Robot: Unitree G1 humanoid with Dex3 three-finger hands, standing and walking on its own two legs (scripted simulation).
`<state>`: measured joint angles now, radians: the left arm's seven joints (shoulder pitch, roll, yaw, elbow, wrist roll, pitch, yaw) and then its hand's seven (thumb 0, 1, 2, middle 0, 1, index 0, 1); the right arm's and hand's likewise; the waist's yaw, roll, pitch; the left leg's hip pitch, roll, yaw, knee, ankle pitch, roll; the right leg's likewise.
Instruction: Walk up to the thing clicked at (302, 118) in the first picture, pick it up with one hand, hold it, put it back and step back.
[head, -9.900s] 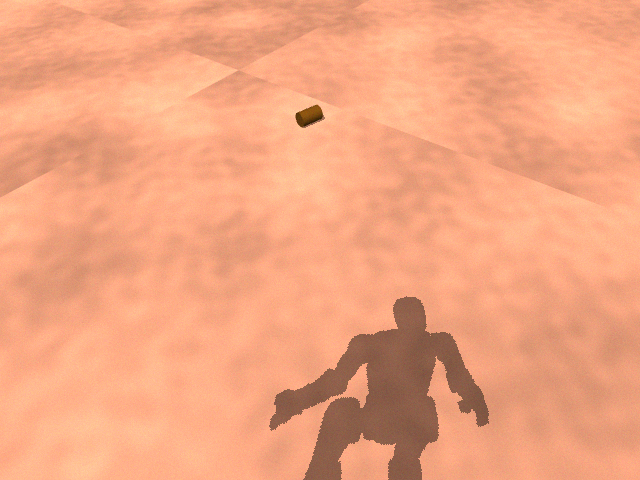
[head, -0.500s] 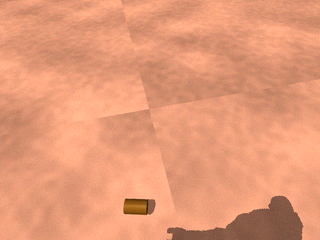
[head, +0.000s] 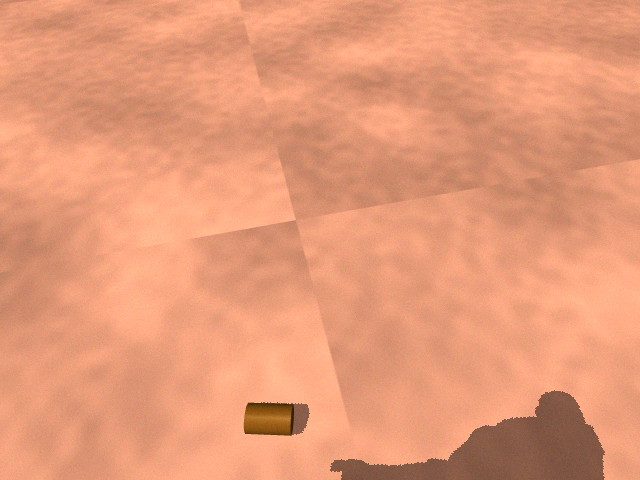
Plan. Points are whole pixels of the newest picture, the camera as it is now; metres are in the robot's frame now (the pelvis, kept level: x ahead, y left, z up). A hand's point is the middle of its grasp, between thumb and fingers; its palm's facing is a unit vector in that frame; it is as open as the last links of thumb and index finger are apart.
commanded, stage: walk up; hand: left
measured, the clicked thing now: (269, 418) +0.42 +0.20 -0.74
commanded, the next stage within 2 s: stand in 0.92 s
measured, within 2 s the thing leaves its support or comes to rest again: neither
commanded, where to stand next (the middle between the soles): +0.06 -0.01 m, yaw +0 degrees
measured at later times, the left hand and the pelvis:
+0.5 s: hand out of the picture +0.09 +0.25 -0.16, palm faces -0.01 -0.94 -0.34, open 7.4 cm; pelvis +0.00 -0.01 -0.01, yaw -1 degrees
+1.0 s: hand out of the picture +0.08 +0.25 -0.15, palm faces -0.03 -0.94 -0.34, open 7.4 cm; pelvis -0.01 -0.01 +0.00, yaw -1 degrees
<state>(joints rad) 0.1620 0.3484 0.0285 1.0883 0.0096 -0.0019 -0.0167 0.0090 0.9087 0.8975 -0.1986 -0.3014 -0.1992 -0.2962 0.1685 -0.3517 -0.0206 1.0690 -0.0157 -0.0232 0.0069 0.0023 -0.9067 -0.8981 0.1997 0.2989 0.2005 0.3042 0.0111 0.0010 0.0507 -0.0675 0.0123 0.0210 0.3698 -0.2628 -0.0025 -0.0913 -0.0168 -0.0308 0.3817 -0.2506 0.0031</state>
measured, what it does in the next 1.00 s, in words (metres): stands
